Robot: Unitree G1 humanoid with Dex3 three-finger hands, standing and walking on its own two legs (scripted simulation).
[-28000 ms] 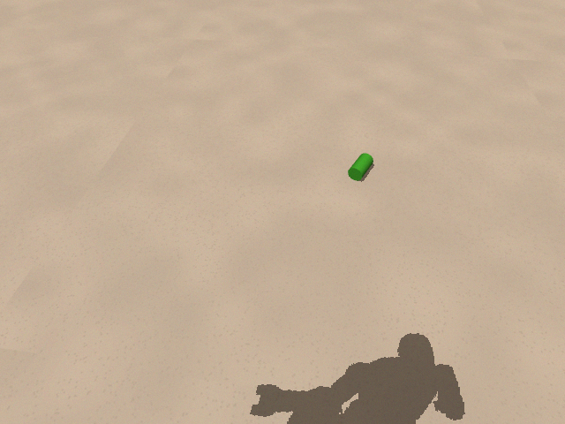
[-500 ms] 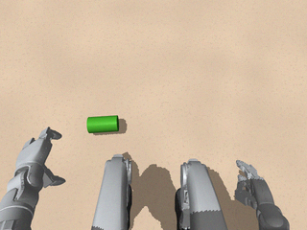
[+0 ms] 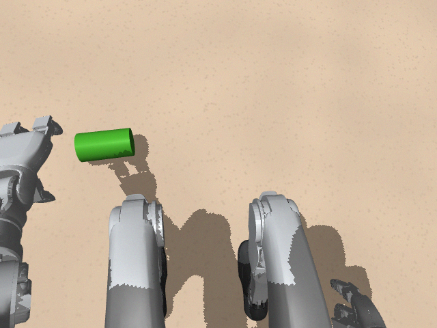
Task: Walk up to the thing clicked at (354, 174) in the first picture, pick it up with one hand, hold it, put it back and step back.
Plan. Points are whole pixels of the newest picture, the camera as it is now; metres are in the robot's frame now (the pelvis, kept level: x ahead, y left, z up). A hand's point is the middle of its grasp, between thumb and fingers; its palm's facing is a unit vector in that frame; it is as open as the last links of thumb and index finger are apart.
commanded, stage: rise first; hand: left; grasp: from above
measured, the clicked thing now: (106, 144) +0.50 +0.29 -0.35
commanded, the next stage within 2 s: none
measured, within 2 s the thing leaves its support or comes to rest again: neither
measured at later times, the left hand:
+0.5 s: hand (56, 158) +0.42 +0.34 -0.20, palm faces -0.45 -0.07 -0.89, open 14.0 cm
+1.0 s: hand (65, 153) +0.43 +0.33 -0.22, palm faces -0.45 -0.09 -0.89, open 14.1 cm
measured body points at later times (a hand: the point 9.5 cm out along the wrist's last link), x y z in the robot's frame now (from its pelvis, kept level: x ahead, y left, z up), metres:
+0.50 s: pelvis +0.01 +0.00 -0.04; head +0.24 +0.07 +0.34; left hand +0.44 +0.34 -0.15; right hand +0.10 -0.27 -0.16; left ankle +0.10 +0.14 -0.35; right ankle +0.10 -0.13 -0.35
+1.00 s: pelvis +0.01 +0.00 -0.05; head +0.25 +0.07 +0.32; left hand +0.45 +0.33 -0.17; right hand +0.09 -0.28 -0.17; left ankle +0.10 +0.14 -0.35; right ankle +0.10 -0.13 -0.35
